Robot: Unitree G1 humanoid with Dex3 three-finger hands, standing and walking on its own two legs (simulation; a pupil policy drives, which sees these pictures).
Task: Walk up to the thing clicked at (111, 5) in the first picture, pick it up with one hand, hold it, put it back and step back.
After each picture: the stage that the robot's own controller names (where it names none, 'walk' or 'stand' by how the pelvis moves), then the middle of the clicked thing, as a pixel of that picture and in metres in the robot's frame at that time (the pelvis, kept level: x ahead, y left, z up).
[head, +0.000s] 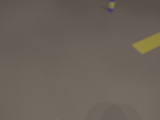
stand; (111, 3) +2.16 -0.47 -0.66
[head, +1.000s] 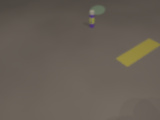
walk; (91, 19) +2.05 -0.02 -0.62
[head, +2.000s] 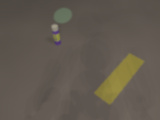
walk; (56, 35) +1.37 +0.36 -0.65
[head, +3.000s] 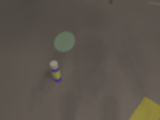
walk; (56, 72) +0.91 +0.30 -0.65
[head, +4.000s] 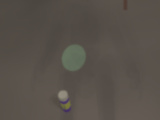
walk; (65, 102) +0.57 +0.18 -0.65
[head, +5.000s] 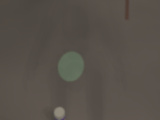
stand; (60, 118) +0.43 +0.13 -0.63
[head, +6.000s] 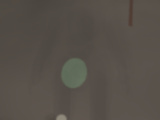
stand; out of the picture +0.41 +0.12 -0.65
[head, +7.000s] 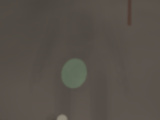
stand; out of the picture +0.42 +0.13 -0.66
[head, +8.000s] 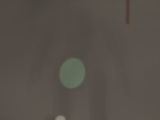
stand; out of the picture +0.40 +0.13 -0.66
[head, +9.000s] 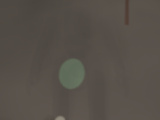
stand; out of the picture +0.40 +0.14 -0.66
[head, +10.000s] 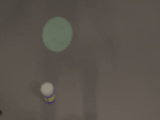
go down; (48, 94) +0.43 +0.15 -0.53
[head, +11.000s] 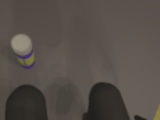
go down; (25, 54) +0.48 +0.21 -0.27
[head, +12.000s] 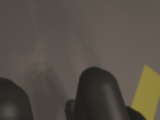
close in; out of the picture +0.46 +0.24 -0.19
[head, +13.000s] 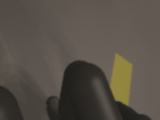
close; out of the picture +0.46 +0.26 -0.16
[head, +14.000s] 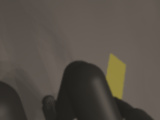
lift; out of the picture +0.42 +0.26 -0.17
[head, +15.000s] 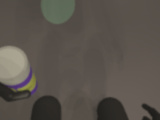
lift; (20, 77) +0.32 +0.19 +0.02
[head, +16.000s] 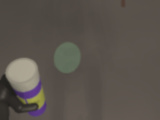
hold; (30, 92) +0.29 +0.16 +0.04
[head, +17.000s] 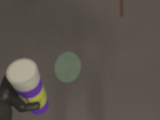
hold; (32, 91) +0.30 +0.16 +0.05
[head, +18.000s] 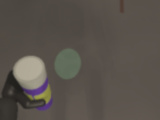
crouch; (37, 88) +0.30 +0.14 +0.06
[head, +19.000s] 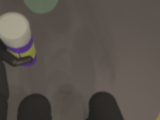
crouch; (21, 46) +0.44 +0.17 -0.03
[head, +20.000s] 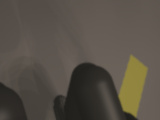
lower; out of the picture +0.43 +0.27 -0.17
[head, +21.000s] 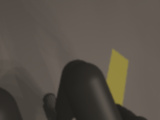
lower; out of the picture +0.44 +0.29 -0.17
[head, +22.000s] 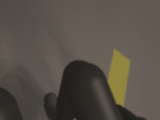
lower; out of the picture +0.44 +0.29 -0.17
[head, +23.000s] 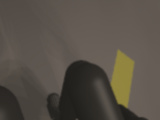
lower; out of the picture +0.44 +0.29 -0.16
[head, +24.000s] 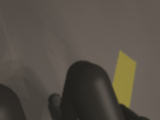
loosen; out of the picture +0.42 +0.27 -0.17
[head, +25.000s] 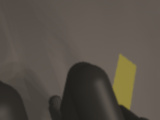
withdraw; out of the picture +0.44 +0.27 -0.17
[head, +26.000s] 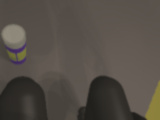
stand; (16, 48) +0.46 +0.23 -0.22
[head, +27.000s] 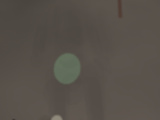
stand; out of the picture +0.39 +0.13 -0.58
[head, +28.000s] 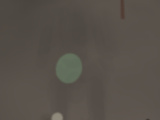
stand; out of the picture +0.41 +0.14 -0.60
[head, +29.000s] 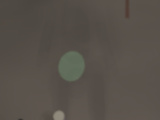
stand; out of the picture +0.41 +0.14 -0.61
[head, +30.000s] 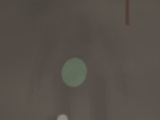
stand; out of the picture +0.43 +0.13 -0.65
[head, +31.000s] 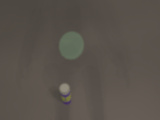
walk; (65, 94) +0.54 +0.14 -0.64
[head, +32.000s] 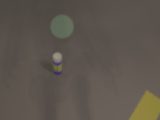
walk; (57, 64) +0.80 +0.14 -0.64
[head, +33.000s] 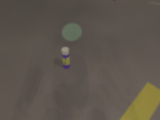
stand; (65, 58) +1.07 +0.16 -0.63
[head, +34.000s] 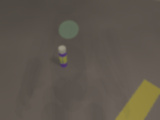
stand; (63, 57) +1.06 +0.18 -0.66
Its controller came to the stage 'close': yes
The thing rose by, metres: 0.69
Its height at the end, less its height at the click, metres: +0.00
